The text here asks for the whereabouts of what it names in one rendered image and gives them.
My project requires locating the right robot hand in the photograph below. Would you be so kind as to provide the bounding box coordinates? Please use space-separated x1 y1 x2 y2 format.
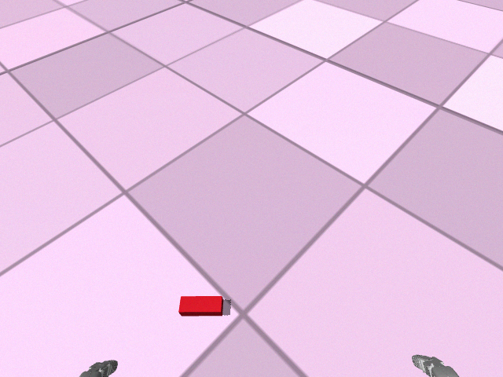
412 355 459 377

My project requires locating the left robot hand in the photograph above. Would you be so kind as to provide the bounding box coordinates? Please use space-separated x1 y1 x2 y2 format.
79 361 118 377

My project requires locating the carton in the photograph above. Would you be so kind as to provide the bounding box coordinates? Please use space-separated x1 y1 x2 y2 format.
178 296 223 316

